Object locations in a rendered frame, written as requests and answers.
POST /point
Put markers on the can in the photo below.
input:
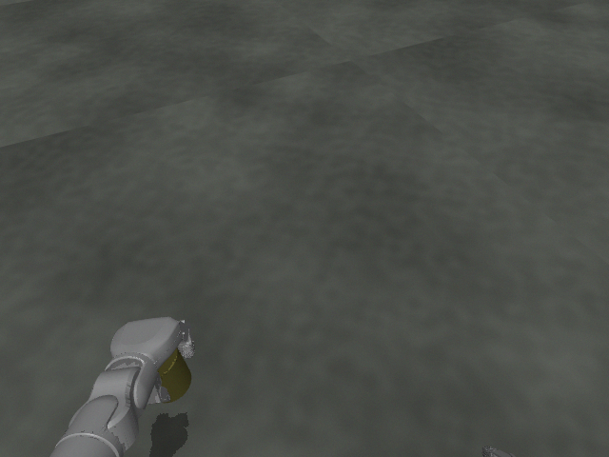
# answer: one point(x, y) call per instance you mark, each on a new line
point(175, 376)

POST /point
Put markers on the left robot hand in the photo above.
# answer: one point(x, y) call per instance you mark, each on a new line
point(156, 338)

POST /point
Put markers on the left robot arm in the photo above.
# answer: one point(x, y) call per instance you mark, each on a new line
point(107, 424)

